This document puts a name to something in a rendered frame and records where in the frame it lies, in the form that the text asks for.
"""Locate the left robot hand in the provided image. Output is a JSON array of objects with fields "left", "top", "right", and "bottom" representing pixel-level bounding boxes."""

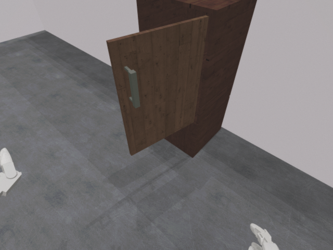
[{"left": 0, "top": 148, "right": 22, "bottom": 197}]

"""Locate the right robot hand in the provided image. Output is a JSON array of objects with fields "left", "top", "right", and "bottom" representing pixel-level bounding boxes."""
[{"left": 248, "top": 223, "right": 279, "bottom": 250}]

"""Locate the handle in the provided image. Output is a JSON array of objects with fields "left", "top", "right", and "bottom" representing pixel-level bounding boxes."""
[{"left": 124, "top": 66, "right": 140, "bottom": 108}]

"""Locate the cupboard door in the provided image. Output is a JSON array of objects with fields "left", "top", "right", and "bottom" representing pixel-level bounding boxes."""
[{"left": 106, "top": 15, "right": 209, "bottom": 156}]

